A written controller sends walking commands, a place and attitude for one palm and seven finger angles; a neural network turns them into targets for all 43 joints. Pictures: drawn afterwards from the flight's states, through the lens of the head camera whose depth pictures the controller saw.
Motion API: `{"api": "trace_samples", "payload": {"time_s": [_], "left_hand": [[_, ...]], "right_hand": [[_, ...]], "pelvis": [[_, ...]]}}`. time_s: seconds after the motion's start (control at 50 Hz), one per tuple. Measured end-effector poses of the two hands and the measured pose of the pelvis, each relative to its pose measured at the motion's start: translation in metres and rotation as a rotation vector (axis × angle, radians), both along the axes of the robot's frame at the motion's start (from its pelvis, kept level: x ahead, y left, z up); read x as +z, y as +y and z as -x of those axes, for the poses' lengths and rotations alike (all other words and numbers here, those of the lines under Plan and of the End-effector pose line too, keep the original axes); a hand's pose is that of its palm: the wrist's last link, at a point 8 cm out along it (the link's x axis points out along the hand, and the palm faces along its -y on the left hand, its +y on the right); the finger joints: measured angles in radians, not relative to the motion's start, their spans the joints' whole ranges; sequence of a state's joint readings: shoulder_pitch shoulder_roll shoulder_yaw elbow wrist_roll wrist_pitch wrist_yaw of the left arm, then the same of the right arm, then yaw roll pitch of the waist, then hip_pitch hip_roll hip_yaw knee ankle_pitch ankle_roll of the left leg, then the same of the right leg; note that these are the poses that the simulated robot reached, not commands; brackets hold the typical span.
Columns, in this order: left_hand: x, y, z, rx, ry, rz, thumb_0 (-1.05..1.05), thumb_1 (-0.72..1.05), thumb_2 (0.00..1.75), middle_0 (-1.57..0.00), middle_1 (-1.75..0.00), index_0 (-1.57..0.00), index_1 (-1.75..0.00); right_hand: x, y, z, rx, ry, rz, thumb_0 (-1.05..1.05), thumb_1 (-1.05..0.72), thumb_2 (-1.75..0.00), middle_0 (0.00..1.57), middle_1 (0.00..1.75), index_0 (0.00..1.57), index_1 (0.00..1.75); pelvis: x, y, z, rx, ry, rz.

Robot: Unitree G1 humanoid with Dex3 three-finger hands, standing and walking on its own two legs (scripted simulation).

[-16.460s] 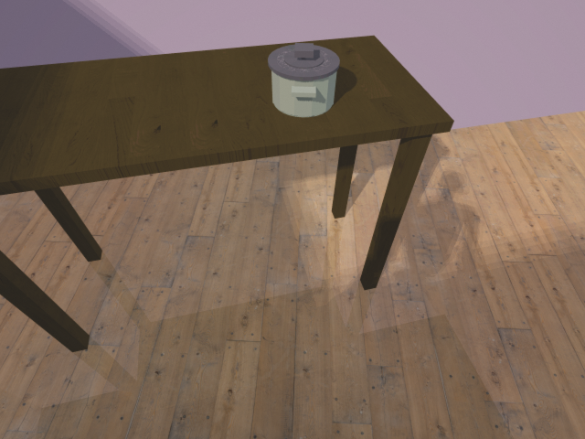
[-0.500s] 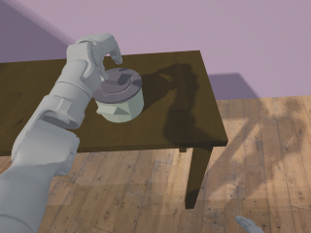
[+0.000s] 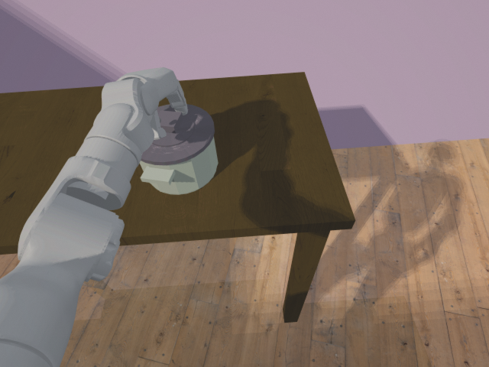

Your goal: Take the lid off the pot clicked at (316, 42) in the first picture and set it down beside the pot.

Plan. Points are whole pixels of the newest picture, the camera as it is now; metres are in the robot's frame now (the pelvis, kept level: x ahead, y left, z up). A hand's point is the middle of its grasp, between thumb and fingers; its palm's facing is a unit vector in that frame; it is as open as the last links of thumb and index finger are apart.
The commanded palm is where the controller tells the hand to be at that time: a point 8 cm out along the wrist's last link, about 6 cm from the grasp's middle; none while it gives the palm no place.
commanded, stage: lower the open fingers around the knob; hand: left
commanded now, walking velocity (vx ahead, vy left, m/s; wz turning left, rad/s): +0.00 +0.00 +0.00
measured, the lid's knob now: (168, 121) +0.50 +0.12 +0.14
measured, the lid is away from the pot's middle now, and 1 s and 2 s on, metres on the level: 0.00 0.00 0.00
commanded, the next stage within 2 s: close the fingers and squeeze the knob in 0.24 s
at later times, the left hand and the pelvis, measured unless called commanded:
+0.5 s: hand (155, 124) +0.47 +0.13 +0.16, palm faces -0.36 -0.09 -0.93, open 10.1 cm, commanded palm +0.46 +0.13 +0.22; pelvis +0.00 +0.00 +0.00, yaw +1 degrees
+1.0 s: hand (156, 123) +0.47 +0.13 +0.16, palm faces -0.36 -0.09 -0.93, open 8.4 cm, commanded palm +0.46 +0.13 +0.22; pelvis +0.00 +0.00 +0.00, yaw +0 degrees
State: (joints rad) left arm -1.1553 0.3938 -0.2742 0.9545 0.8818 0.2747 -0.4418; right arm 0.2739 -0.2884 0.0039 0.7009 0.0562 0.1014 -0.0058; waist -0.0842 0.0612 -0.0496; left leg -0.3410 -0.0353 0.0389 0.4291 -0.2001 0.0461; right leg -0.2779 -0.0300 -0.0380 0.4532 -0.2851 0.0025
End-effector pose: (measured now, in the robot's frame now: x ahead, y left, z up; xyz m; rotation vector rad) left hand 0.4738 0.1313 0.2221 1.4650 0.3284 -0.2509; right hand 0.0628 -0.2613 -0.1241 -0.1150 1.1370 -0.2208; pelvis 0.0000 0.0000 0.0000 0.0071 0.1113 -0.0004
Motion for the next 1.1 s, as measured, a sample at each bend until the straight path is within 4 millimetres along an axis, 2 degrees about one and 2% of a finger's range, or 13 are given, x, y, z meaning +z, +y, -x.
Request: {"api": "trace_samples", "payload": {"time_s": [0.36,0.4,0.54,0.68,0.88,1.1], "left_hand": [[-0.003,0.004,0.005,0.022,-0.002,-0.01,0.0,-0.35,1.64,-0.85,-0.07,-0.86,-0.08],[-0.003,0.003,0.005,0.02,0.0,-0.007,0.0,-0.33,1.58,-0.82,-0.12,-0.83,-0.13],[-0.005,0.004,0.006,0.025,0.008,-0.015,0.0,-0.18,1.25,-0.64,-0.49,-0.65,-0.5],[-0.006,0.007,0.002,0.026,0.009,0.004,0.0,-0.06,1.09,-0.57,-0.72,-0.58,-0.73],[-0.006,0.008,-0.001,0.023,0.014,0.0,0.0,0.05,1.01,-0.57,-0.89,-0.57,-0.89],[-0.006,0.004,0.001,0.011,-0.001,0.0,0.0,0.18,0.94,-0.63,-0.99,-0.58,-0.97]], "right_hand": [[0.002,0.013,-0.035,0.044,-0.063,-0.032,0.01,-0.91,-0.9,0.2,0.3,0.2,0.3],[0.003,0.013,-0.035,0.045,-0.065,-0.03,0.0,-0.91,-0.9,0.2,0.3,0.2,0.3],[0.002,0.01,-0.028,0.035,-0.051,-0.025,0.0,-0.91,-0.9,0.2,0.3,0.2,0.3],[0.001,0.003,-0.012,0.013,-0.018,-0.002,0.0,-0.91,-0.9,0.2,0.3,0.2,0.3],[0.0,0.0,0.0,-0.011,0.009,0.004,0.01,-0.91,-0.9,0.2,0.3,0.2,0.3],[0.0,0.006,-0.014,0.006,-0.022,-0.016,0.01,-0.91,-0.9,0.2,0.3,0.2,0.3]], "pelvis": [[-0.001,0.001,0.001,0.011,0.004,0.001],[-0.001,0.0,0.001,0.012,0.005,0.001],[-0.001,-0.001,0.002,0.009,0.002,0.002],[-0.001,-0.002,0.003,0.006,0.006,0.003],[0.0,-0.001,0.001,0.002,0.006,0.003],[0.0,0.0,0.0,0.001,0.003,0.003]]}}
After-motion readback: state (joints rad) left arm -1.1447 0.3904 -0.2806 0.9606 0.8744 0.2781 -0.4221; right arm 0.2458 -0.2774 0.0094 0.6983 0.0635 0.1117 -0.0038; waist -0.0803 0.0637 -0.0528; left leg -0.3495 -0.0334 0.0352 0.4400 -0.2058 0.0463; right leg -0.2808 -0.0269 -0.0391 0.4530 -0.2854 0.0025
